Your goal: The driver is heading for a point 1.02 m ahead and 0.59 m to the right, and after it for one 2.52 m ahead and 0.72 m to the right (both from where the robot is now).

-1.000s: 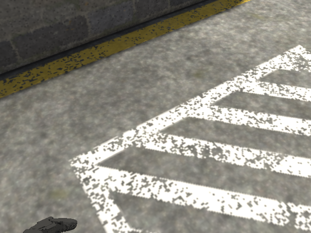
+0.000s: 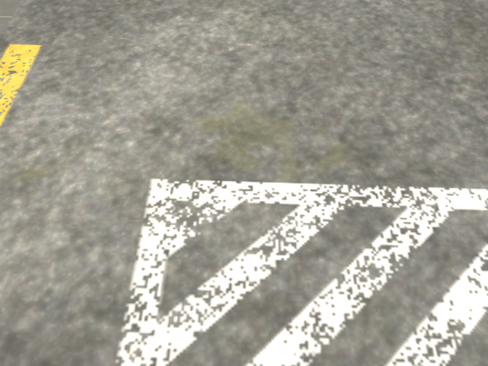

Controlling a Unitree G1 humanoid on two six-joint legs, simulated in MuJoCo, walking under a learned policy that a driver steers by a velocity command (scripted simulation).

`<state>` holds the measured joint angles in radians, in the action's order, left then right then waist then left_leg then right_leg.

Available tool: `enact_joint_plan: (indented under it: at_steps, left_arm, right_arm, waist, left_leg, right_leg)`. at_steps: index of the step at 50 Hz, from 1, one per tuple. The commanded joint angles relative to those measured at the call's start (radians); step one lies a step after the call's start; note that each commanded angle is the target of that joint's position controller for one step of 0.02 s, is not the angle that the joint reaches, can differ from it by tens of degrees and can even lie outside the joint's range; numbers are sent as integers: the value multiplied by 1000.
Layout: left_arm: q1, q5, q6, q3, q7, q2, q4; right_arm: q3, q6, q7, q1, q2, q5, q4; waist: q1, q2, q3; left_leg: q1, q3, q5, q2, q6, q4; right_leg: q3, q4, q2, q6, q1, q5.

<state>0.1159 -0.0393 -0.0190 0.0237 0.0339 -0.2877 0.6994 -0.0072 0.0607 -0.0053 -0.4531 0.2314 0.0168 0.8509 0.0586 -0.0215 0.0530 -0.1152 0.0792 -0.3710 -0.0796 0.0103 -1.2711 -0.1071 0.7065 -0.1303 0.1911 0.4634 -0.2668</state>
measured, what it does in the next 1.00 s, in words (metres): walks ahead, turning right: left foot, then right foot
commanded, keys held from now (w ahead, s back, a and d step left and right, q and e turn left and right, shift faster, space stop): w+shift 0.28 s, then w+e+shift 0.20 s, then e+shift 0.32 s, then w+e+shift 0.20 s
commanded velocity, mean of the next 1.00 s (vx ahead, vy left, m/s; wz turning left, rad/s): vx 0.76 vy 0.00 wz -0.59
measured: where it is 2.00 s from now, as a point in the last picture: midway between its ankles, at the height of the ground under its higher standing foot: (290, 183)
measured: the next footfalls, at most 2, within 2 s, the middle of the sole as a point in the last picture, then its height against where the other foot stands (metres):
left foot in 0.36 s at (184, 324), level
right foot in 0.76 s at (264, 225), level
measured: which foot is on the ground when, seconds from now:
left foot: up 0.00-0.34, down 0.36-0.74, up 0.76-1.00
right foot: down 0.00-0.38, up 0.40-0.74, down 0.76-1.00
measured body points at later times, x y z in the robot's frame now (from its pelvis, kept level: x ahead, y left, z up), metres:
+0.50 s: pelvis +0.47 +0.05 +0.02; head +0.50 +0.04 +0.47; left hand +0.56 +0.32 -0.10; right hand +0.55 -0.23 -0.09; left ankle +0.54 +0.15 -0.71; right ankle +0.31 -0.04 -0.59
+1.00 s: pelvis +0.81 -0.03 +0.03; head +0.83 -0.07 +0.48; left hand +1.03 +0.18 -0.06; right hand +0.90 -0.36 -0.03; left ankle +0.96 +0.11 -0.63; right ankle +0.85 -0.08 -0.71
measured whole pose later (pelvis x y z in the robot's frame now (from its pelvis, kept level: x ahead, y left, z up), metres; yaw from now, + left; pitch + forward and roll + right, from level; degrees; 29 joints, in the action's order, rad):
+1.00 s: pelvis +0.81 -0.03 +0.03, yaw -33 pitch +1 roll +1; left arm 0.33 -0.01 -0.03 0.07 0.01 -0.29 0.68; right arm -0.02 0.05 0.00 0.01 0.27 0.05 0.61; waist -0.06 0.03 0.05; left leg -0.59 -0.13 -0.31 -0.06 -0.04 -1.04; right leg 0.17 0.42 -0.21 0.16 0.30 -0.09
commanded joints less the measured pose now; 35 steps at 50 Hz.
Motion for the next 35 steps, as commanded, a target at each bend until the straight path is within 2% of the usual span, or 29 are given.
enact_joint_plan:
  at_steps: [1,2,3,4,5,7,8,10,11,13,15,16,17,18,19,20,21,22,23,25,27,28,29,30,31,32,33,34,35]
  left_arm:
    - [236,7,-20,79,-36,-189,38]
    - [208,6,-36,68,-42,-159,42]
    - [196,13,-49,53,-45,-119,52]
    - [202,22,-62,44,-43,-98,63]
    - [218,30,-74,42,-39,-95,77]
    - [253,35,-90,45,-26,-107,95]
    - [260,39,-96,45,-20,-104,99]
    - [276,51,-110,47,-14,-115,106]
    - [304,58,-117,46,-14,-124,118]
    - [332,54,-120,49,-19,-153,142]
    - [348,39,-111,53,-28,-192,160]
    - [347,24,-101,56,-37,-218,168]
    - [329,6,-86,61,-46,-242,172]
    - [272,-4,-76,61,-51,-241,166]
    - [319,8,-83,30,-45,-117,136]
    - [427,69,-93,10,-32,-34,104]
    - [309,49,-87,19,-45,-120,106]
    - [232,44,-81,20,-40,-124,98]
    - [204,37,-71,15,-30,-105,95]
    - [194,18,-33,10,-10,-58,82]
    - [165,19,0,10,-5,-23,58]
    - [129,16,5,9,-3,-15,35]
    - [103,18,5,7,-1,-4,13]
    - [77,21,0,2,6,7,-8]
    - [120,115,-16,22,-7,-28,5]
    - [99,106,-28,26,-2,-50,7]
    - [85,77,-34,37,5,-60,-3]
    - [102,64,-33,48,14,-67,-9]
    - [151,64,-26,63,19,-87,-8]
  right_arm:
    - [-29,45,3,133,170,-9,-163]
    - [-24,30,8,114,151,7,-152]
    - [-20,8,16,86,132,23,-137]
    - [-19,-7,25,87,117,30,-136]
    - [-16,-15,33,127,105,35,-148]
    - [-8,-15,42,274,92,30,-204]
    - [-4,-11,45,330,88,25,-222]
    - [5,-2,59,394,76,12,-241]
    - [5,1,64,425,77,5,-245]
    - [-1,4,61,454,97,1,-249]
    - [-15,5,47,433,133,13,-245]
    - [-29,3,35,357,164,15,-231]
    - [-48,2,18,199,202,12,-189]
    - [-65,0,-2,-18,236,18,-131]
    - [-95,1,-22,-146,334,51,-110]
    - [-105,5,-2,-102,362,59,-110]
    - [-96,5,13,17,270,46,-131]
    - [-79,13,15,87,198,37,-127]
    - [-72,18,17,111,161,39,-108]
    - [-53,33,12,106,113,34,-67]
    - [-48,59,22,112,102,6,-39]
    - [-48,69,27,131,102,-1,-37]
    - [-46,74,29,167,104,-1,-39]
    - [-47,76,26,201,109,-5,-44]
    - [-62,69,-2,368,152,-19,-116]
    - [-66,66,-22,373,172,-27,-132]
    - [-74,64,-41,327,206,-32,-129]
    - [-83,57,-53,297,236,-43,-125]
    - [-90,45,-59,294,258,-58,-131]
  waist:
    - [-105,101,-77]
    - [-57,115,-43]
    - [-20,102,-19]
    - [-5,80,-9]
    - [-8,58,24]
    - [-40,23,87]
    - [-52,29,102]
    - [-72,14,94]
    - [-88,20,91]
    - [-98,19,87]
    - [-77,-11,18]
    - [-27,-46,-49]
    - [55,-64,-141]
    - [176,-51,-223]
    - [174,103,-348]
    - [51,409,-509]
    - [55,190,-363]
    - [37,78,-210]
    - [11,6,-126]
    - [-42,36,-21]
    - [-85,48,46]
    - [-97,73,61]
    - [-116,103,64]
    - [-127,132,64]
    - [-141,210,51]
    - [-128,158,24]
    - [-118,117,-25]
    - [-124,117,-70]
    - [-147,136,-109]
  left_leg:
    - [-661,-109,67,-41,26,-153]
    - [-587,-122,59,-61,18,-92]
    - [-521,-125,49,-80,6,-35]
    - [-505,-125,34,-92,-6,25]
    - [-528,-111,44,-103,-15,85]
    - [-577,-69,183,-104,-19,245]
    - [-561,-52,274,-95,-13,345]
    - [-433,-24,479,-63,12,540]
    - [-382,-4,561,-39,29,597]
    - [-365,6,608,-4,59,687]
    - [-305,27,482,71,85,709]
    - [-221,12,380,108,94,701]
    - [-63,-10,265,128,104,685]
    - [175,-40,209,83,109,701]
    - [429,-294,-129,-146,132,699]
    - [573,-880,-335,-377,224,932]
    - [452,-827,-397,-323,193,998]
    - [288,-644,-285,-305,180,1001]
    - [159,-529,-146,-273,158,1033]
    - [-17,-326,81,-238,136,1074]
    - [-77,-139,524,-231,115,1079]
    - [-99,-43,726,-200,100,1077]
    - [-120,48,828,-165,84,1081]
    - [-141,114,848,-130,75,1078]
    - [-149,163,778,-56,61,1071]
    - [-154,186,776,-48,63,1039]
    - [-119,187,861,-54,60,992]
    - [-60,179,955,-71,50,935]
    - [-17,172,1022,-84,38,861]
  right_leg:
    - [617,-453,368,150,-572,50]
    - [540,-469,330,132,-445,93]
    - [480,-501,293,118,-342,111]
    - [442,-530,272,113,-296,98]
    - [403,-561,255,111,-263,115]
    - [322,-623,214,100,-224,200]
    - [272,-630,184,81,-216,274]
    - [224,-672,174,51,-190,375]
    - [221,-709,194,41,-215,439]
    - [200,-710,227,19,-357,596]
    - [191,-571,251,-8,-513,972]
    - [206,-434,271,-21,-562,1141]
    - [219,-229,279,-29,-551,1193]
    - [204,52,244,-36,-412,1046]
    - [163,457,152,-46,-154,621]
    - [208,772,3,-71,109,-152]
    - [233,794,89,-47,211,-64]
    - [219,742,145,-52,226,17]
    - [207,681,183,-51,202,34]
    - [194,654,219,-74,157,13]
    - [166,594,236,-100,175,-15]
    - [136,527,227,-109,177,25]
    - [104,443,209,-114,166,83]
    - [74,305,201,-116,130,161]
    - [79,207,200,-137,94,213]
    - [39,89,175,-150,14,325]
    - [0,7,135,-153,-63,415]
    - [-18,-36,104,-148,-117,446]
    - [-27,-54,78,-136,-178,431]
Keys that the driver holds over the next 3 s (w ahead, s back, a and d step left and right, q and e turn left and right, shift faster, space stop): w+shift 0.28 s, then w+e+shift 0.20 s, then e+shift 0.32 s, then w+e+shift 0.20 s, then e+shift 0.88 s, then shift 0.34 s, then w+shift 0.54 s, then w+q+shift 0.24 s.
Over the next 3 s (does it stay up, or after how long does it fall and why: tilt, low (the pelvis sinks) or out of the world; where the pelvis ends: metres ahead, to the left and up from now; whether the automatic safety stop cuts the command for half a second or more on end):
stays up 1.05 -0.54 0.03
